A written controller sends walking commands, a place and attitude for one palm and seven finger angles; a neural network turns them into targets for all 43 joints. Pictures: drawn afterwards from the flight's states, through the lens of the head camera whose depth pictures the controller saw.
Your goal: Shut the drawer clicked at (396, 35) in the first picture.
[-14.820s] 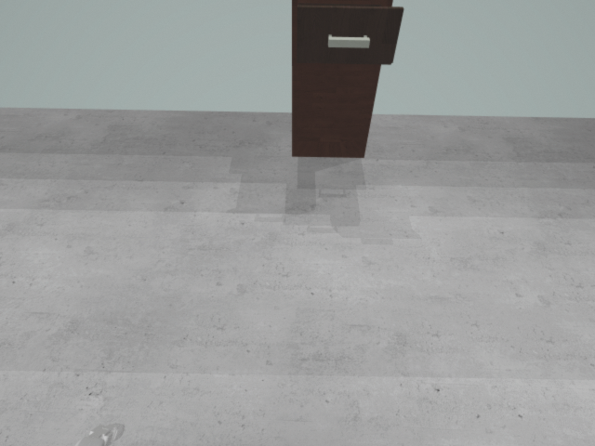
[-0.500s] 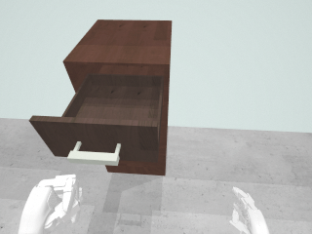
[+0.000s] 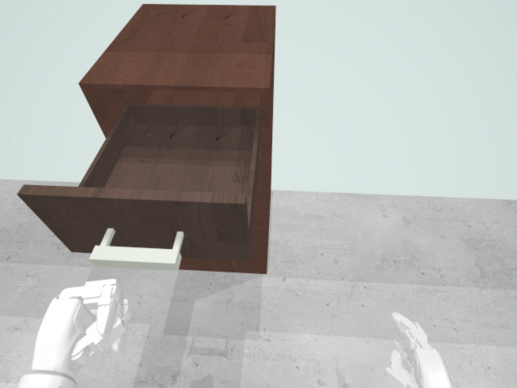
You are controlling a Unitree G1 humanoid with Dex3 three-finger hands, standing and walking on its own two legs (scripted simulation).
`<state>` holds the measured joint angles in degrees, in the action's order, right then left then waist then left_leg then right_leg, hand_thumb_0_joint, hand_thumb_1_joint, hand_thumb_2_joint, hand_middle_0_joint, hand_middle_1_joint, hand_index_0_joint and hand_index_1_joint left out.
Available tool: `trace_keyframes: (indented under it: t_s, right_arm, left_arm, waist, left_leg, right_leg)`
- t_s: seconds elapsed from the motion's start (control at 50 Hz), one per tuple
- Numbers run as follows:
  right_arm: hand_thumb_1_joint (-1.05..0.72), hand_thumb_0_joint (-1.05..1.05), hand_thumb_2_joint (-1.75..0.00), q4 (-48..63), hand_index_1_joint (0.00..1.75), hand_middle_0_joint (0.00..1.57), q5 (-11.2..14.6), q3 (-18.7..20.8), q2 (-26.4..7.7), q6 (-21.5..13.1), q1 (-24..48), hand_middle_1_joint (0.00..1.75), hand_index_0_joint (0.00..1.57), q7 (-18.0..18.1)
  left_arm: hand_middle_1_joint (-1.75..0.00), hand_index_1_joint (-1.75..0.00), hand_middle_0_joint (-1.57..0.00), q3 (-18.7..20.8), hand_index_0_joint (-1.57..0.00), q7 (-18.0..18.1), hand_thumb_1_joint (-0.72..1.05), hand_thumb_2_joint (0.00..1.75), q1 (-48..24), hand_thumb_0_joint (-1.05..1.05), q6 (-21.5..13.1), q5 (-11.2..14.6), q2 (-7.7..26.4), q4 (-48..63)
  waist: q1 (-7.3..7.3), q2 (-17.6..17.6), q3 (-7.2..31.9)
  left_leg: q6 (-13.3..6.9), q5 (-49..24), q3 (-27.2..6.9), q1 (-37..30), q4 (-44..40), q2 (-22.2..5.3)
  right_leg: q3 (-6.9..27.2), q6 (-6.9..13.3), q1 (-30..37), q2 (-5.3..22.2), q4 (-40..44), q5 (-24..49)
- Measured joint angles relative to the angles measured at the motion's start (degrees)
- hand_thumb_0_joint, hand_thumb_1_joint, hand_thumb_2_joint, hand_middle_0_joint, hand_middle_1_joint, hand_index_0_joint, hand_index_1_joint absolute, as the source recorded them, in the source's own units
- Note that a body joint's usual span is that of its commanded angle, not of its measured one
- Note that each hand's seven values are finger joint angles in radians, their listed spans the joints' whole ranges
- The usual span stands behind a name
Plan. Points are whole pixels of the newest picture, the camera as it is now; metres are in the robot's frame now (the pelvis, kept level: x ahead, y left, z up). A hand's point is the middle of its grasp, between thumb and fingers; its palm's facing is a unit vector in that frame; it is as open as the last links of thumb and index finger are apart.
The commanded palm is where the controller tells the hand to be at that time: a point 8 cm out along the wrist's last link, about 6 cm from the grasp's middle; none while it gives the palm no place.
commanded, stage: bring the fist close to the handle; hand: left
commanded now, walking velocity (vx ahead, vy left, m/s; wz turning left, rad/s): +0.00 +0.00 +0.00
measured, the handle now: (140, 246) +0.33 +0.22 +0.02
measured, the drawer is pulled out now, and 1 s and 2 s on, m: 0.29 0.29 0.20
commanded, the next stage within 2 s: push the drawer shut in 0.92 s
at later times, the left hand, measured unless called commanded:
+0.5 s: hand (143, 304) +0.24 +0.19 +0.01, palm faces -0.04 -1.00 -0.02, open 3.2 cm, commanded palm +0.22 +0.25 +0.02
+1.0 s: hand (143, 307) +0.23 +0.19 +0.01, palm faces -0.03 -1.00 -0.02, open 3.2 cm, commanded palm +0.22 +0.24 +0.02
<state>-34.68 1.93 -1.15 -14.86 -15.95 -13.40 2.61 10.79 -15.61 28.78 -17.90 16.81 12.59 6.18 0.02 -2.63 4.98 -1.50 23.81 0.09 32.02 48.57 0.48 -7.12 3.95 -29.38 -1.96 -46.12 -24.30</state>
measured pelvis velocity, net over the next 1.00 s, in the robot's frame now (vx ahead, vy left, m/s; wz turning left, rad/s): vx -0.01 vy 0.04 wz -0.02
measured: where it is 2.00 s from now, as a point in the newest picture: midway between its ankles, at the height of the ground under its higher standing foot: outside the picture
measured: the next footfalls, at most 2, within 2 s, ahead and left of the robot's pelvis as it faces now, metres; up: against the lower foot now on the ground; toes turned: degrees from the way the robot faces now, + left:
none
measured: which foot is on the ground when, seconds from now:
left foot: down 0.00-1.00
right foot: down 0.00-1.00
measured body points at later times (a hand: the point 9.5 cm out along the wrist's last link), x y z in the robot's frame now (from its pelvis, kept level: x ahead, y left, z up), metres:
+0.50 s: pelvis -0.01 +0.03 -0.03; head +0.06 +0.03 +0.41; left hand +0.23 +0.25 +0.02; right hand +0.17 -0.21 -0.11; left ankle +0.01 +0.10 -0.70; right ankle -0.01 -0.07 -0.70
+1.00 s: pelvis -0.01 +0.04 -0.04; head +0.05 +0.05 +0.41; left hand +0.23 +0.24 +0.02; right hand +0.16 -0.20 -0.11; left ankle +0.01 +0.10 -0.70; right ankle -0.01 -0.07 -0.70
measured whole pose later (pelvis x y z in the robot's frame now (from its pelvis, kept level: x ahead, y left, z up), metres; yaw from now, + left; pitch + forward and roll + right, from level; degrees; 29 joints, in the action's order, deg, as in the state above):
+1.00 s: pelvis -0.01 +0.04 -0.04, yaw -1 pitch +15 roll -3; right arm -28.4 0.6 -1.9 -14.1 -7.5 -13.4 1.1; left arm 3.4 -7.1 19.3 -20.6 11.7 11.7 2.3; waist 1.1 -2.3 7.5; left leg -4.3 28.9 1.4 48.3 62.6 1.0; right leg -6.4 1.6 -45.2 -0.7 -59.1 -28.4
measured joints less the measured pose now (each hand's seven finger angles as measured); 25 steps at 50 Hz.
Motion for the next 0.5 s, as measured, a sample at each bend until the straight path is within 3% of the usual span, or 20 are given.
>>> trace_keyframes:
  t_s: [0.26,0.5]
  right_arm:
    - [-0.9,0.01,-0.9,1.5,0.3,0.2,-0.9,-0.4,0.3,1.5,0.5,0.3,0.21,-0.5]
    - [-0.9,0.01,-0.9,3.6,0.3,0.2,-1.5,-0.9,0.7,4.2,0.5,0.3,0.21,-1.3]
  left_arm:
    - [-1.6,-1.6,-1.4,-2.4,-1.39,1.9,0.9,0.9,-5.9,0.01,-3.2,-1.7,-0.5,-4.4]
    - [-1.6,-1.6,-1.4,-4.9,-1.39,4.3,0.9,0.9,-11.0,0.01,-3.4,-3.5,-1.2,-7.4]
  waist:
    - [0.73,0.5,0.3]
    - [0.9,0.3,1.9]
  left_leg:
    - [-1.3,2.1,0.8,7.3,5.8,0.6]
    - [-2.4,4.3,1.5,14.1,11.7,0.8]
  right_leg:
    - [0.5,-1.0,-7.3,0.9,-5.9,-1.9]
    - [1.0,-2.0,-14.0,1.5,-11.4,-3.8]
